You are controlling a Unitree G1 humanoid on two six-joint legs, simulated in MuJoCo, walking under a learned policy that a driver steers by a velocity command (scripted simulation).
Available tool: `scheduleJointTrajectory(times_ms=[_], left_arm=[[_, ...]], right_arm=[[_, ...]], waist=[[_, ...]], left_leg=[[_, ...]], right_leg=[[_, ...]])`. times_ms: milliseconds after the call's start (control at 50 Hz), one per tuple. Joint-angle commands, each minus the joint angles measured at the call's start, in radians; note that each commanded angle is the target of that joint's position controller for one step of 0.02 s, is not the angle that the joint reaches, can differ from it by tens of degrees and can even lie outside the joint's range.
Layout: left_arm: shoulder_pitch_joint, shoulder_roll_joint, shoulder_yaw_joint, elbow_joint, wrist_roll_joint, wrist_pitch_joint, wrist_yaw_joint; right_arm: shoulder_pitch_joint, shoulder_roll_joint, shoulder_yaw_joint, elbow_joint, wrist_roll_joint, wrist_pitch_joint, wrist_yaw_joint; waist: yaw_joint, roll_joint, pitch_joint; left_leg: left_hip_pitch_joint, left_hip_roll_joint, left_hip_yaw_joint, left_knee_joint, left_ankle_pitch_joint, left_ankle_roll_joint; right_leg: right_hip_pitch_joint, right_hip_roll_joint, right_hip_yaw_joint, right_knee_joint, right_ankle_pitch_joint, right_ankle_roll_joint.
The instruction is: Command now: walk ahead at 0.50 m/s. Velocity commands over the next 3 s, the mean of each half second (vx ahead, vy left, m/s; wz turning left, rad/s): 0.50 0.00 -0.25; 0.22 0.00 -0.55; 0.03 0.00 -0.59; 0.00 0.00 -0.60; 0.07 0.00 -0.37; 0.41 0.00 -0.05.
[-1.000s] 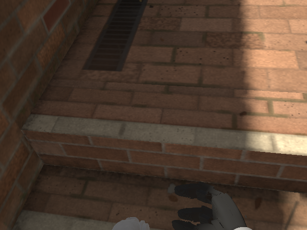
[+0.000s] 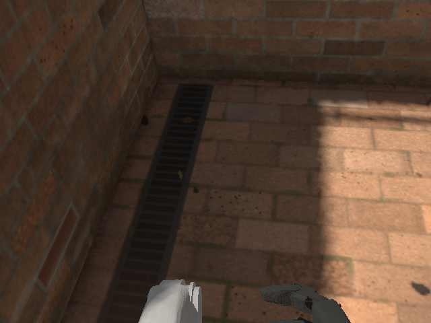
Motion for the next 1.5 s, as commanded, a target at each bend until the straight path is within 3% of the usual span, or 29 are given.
scheduleJointTrajectory(times_ms=[20, 80, 100, 120, 140, 160, 200, 240, 300, 380, 420, 560, 680, 720, 740, 760, 780, 820, 860, 980, 1060, 1180, 1240, 1260, 1280, 1300, 1320, 1420, 1500], left_arm=[[0.106, 0.186, 0.033, 0.016, -0.033, -0.004, 0.043], [0.11, 0.339, 0.066, 0.007, -0.015, -0.024, 0.037], [0.022, 0.353, 0.075, -0.041, -0.016, -0.055, 0.028], [0.036, 0.262, 0.068, -0.074, -0.033, -0.08, -0.003], [-0.036, 0.183, 0.07, -0.092, -0.013, -0.097, -0.039], [-0.154, 0.11, 0.082, -0.182, -0.028, -0.091, -0.074], [-0.306, 0.055, 0.063, -0.354, -0.021, -0.048, -0.049], [-0.112, 0.048, 0.062, -0.34, -0.01, 0.001, -0.009], [-0.082, 0.057, 0.053, -0.314, -0.042, 0.033, 0.033], [-0.208, 0.156, 0.091, -0.363, -0.03, 0.024, 0.025], [-0.168, 0.169, 0.105, -0.332, -0.066, 0.049, 0.031], [-0.465, 0.158, 0.123, -0.43, -0.049, 0.047, -0.014], [-0.286, 0.2, 0.148, -0.443, -0.039, 0.041, -0.034], [-0.12, 0.343, 0.203, -0.433, -0.025, 0.028, -0.007], [-0.14, 0.419, 0.21, -0.462, 0.002, 0.026, 0.014], [-0.134, 0.398, 0.195, -0.517, 0.013, 0.006, 0.007], [-0.12, 0.352, 0.188, -0.518, 0.0, 0.004, 0.002], [-0.233, 0.312, 0.176, -0.522, -0.059, 0.0, 0.014], [-0.266, 0.283, 0.166, -0.543, -0.047, 0.002, 0.023], [-0.273, 0.349, 0.185, -0.58, -0.024, 0.014, 0.038], [-0.283, 0.335, 0.18, -0.604, -0.047, 0.039, 0.047], [-0.315, 0.337, 0.184, -0.649, -0.025, 0.048, 0.061], [-0.341, 0.312, 0.178, -0.656, -0.056, 0.056, 0.052], [-0.341, 0.287, 0.171, -0.662, -0.057, 0.049, 0.041], [-0.289, 0.201, 0.145, -0.667, -0.039, 0.045, 0.028], [-0.197, 0.232, 0.151, -0.668, -0.024, 0.034, 0.017], [-0.267, 0.333, 0.174, -0.676, -0.025, 0.023, 0.002], [-0.367, 0.326, 0.178, -0.651, -0.054, 0.094, 0.022], [-0.435, 0.237, 0.135, -0.688, -0.039, 0.089, 0.001]], right_arm=[[-0.301, -0.014, -0.002, -0.189, -0.016, -0.028, 0.038], [0.113, -0.228, -0.112, -0.102, -0.018, -0.03, 0.056], [0.356, -0.297, -0.14, -0.024, -0.047, -0.021, 0.059], [0.475, -0.356, -0.174, 0.045, -0.054, 0.012, 0.027], [0.474, -0.379, -0.186, 0.106, -0.048, 0.045, -0.012], [0.43, -0.262, -0.151, 0.162, -0.044, 0.043, -0.029], [0.235, -0.102, -0.121, 0.223, -0.025, -0.008, 0.004], [0.204, -0.012, -0.109, 0.275, -0.038, -0.034, 0.012], [0.205, -0.09, -0.124, 0.256, -0.057, -0.037, 0.018], [0.33, -0.177, -0.132, 0.255, -0.052, -0.059, -0.027], [0.393, -0.243, -0.16, 0.245, -0.036, -0.051, -0.047], [0.468, -0.267, -0.201, 0.174, -0.037, -0.036, -0.08], [0.386, -0.411, -0.242, 0.138, 0.031, -0.014, -0.079], [0.384, -0.398, -0.245, 0.143, 0.039, -0.026, -0.07], [0.478, -0.246, -0.21, 0.098, -0.029, -0.046, -0.065], [0.532, -0.252, -0.2, 0.069, -0.014, -0.074, -0.061], [0.399, -0.319, -0.22, 0.047, 0.022, -0.086, -0.061], [0.28, -0.277, -0.206, -0.02, 0.002, -0.074, -0.073], [0.308, -0.327, -0.228, -0.042, -0.005, -0.046, -0.082], [0.26, -0.274, -0.221, -0.079, -0.027, 0.007, -0.104], [0.187, -0.255, -0.222, -0.103, -0.015, 0.029, -0.104], [0.106, -0.269, -0.237, -0.114, -0.012, 0.008, -0.106], [0.215, -0.258, -0.252, -0.076, -0.001, -0.008, -0.086], [0.265, -0.298, -0.275, -0.054, -0.007, -0.004, -0.083], [0.323, -0.345, -0.287, -0.06, -0.015, 0.004, -0.081], [0.307, -0.364, -0.287, -0.095, -0.034, 0.023, -0.081], [0.284, -0.371, -0.295, -0.122, -0.053, 0.017, -0.074], [0.138, -0.303, -0.265, -0.142, -0.011, 0.036, -0.096], [0.191, -0.345, -0.275, -0.111, -0.011, 0.047, -0.125]], waist=[[-0.049, -0.118, -0.026], [-0.271, -0.382, -0.253], [-0.35, -0.248, -0.386], [-0.342, 0.065, -0.431], [-0.307, 0.248, -0.398], [-0.214, 0.199, -0.216], [-0.074, -0.033, 0.116], [0.054, -0.08, 0.127], [0.064, 0.015, 0.139], [0.007, 0.102, 0.098], [-0.032, 0.107, 0.092], [-0.157, 0.072, 0.206], [-0.039, 0.113, 0.112], [0.053, 0.063, -0.004], [-0.067, -0.229, -0.103], [-0.073, -0.293, -0.34], [-0.003, -0.097, -0.356], [-0.055, -0.02, -0.163], [-0.103, -0.014, -0.102], [-0.115, -0.051, -0.084], [-0.094, -0.11, -0.069], [-0.062, -0.187, -0.077], [-0.12, -0.175, -0.065], [-0.133, -0.16, -0.055], [-0.117, 0.041, -0.111], [-0.065, 0.247, -0.141], [-0.086, 0.294, -0.155], [-0.081, 0.163, 0.057], [-0.112, 0.179, 0.001]], left_leg=[[0.524, 0.014, 0.205, -0.427, -0.202, 0.03], [0.878, -0.084, 0.04, -0.67, -0.463, 0.106], [1.193, 0.019, -0.225, -0.743, -0.354, 0.171], [1.409, 0.149, -0.669, -1.188, -0.728, 0.263], [1.426, 0.282, -1.119, -1.623, -0.931, 0.323], [1.24, 0.309, -1.122, -1.642, -0.85, 0.209], [0.884, 0.259, -0.611, -1.474, -0.622, 0.058], [0.877, 0.168, -0.268, -1.394, -0.321, -0.069], [0.891, 0.121, 0.028, -1.519, -0.077, -0.119], [0.973, 0.09, 0.148, -1.636, 0.083, -0.075], [1.162, 0.146, 0.091, -1.637, 0.074, -0.027], [1.489, 0.282, 0.082, -1.661, 0.081, 0.049], [1.396, 0.231, 0.201, -1.333, 0.881, 0.01], [1.319, 0.152, 0.18, -0.966, 0.558, -0.088], [0.928, 0.002, 0.163, -0.578, -0.48, -0.14], [0.81, -0.114, -0.079, -0.324, -0.602, -0.156], [0.795, -0.072, -0.182, -0.274, -0.491, -0.142], [0.705, -0.01, -0.163, -0.379, -0.327, -0.136], [0.777, 0.007, -0.171, -0.437, -0.305, -0.135], [0.726, -0.012, -0.151, -0.668, -0.225, -0.183], [0.735, -0.033, -0.166, -0.865, -0.126, -0.177], [0.845, -0.082, -0.162, -1.035, -0.186, -0.173], [1.09, -0.116, -0.11, -1.372, -0.042, -0.157], [1.224, -0.072, -0.114, -1.42, 0.055, -0.147], [1.432, 0.167, -0.31, -1.401, 0.344, -0.041], [1.449, 0.371, -0.506, -1.402, 0.631, 0.127], [1.397, 0.416, -0.631, -1.473, 0.517, 0.245], [1.112, 0.161, -0.2, -1.536, 0.173, 0.088], [1.209, 0.164, -0.11, -1.506, 0.153, 0.073]], right_leg=[[-0.087, -0.195, 0.072, -0.29, 0.968, -0.09], [0.284, -0.247, 0.055, 0.118, 1.969, -0.166], [0.079, -0.233, 0.1, 0.353, 1.882, -0.184], [-0.221, -0.067, 0.143, 0.633, 1.39, -0.166], [-0.473, 0.125, 0.231, 1.188, 0.314, -0.109], [-0.644, 0.141, 0.395, 1.635, 0.212, -0.117], [-0.8, 0.095, 0.318, 1.748, 0.208, -0.176], [-0.781, 0.085, 0.362, 1.617, 0.302, -0.189], [-0.799, 0.045, 0.29, 1.368, 0.314, -0.143], [-0.76, 0.029, 0.201, 1.132, 0.493, -0.073], [-0.821, -0.015, 0.212, 1.068, 0.404, -0.045], [-0.96, -0.089, 0.123, 0.757, 0.279, 0.003], [-0.327, 0.098, -0.123, 0.379, 0.141, -0.075], [-0.027, 0.07, 0.039, 0.13, 0.397, -0.142], [0.3, -0.174, 0.333, 0.339, 1.0, -0.282], [0.39, -0.343, 0.767, 0.176, 0.894, -0.476], [0.343, -0.289, 0.697, 0.082, 0.762, -0.412], [0.138, -0.217, 0.517, 0.076, 0.654, -0.297], [-0.038, -0.17, 0.444, 0.048, 0.641, -0.285], [-0.143, -0.121, 0.384, 0.052, 0.645, -0.271], [-0.162, -0.094, 0.431, 0.066, 0.359, -0.215], [-0.139, -0.075, 0.508, 0.135, 0.347, -0.176], [-0.202, 0.007, 0.494, 0.194, 0.314, -0.133], [-0.277, 0.048, 0.472, 0.244, 0.192, -0.103], [-0.449, 0.147, 0.351, 0.511, -0.225, -0.039], [-0.557, 0.216, 0.279, 0.754, -0.497, 0.03], [-0.634, 0.142, 0.24, 0.966, -0.424, 0.073], [-0.55, 0.063, 0.153, 1.095, -0.136, 0.099], [-0.484, 0.017, 0.088, 0.741, -0.101, 0.063]])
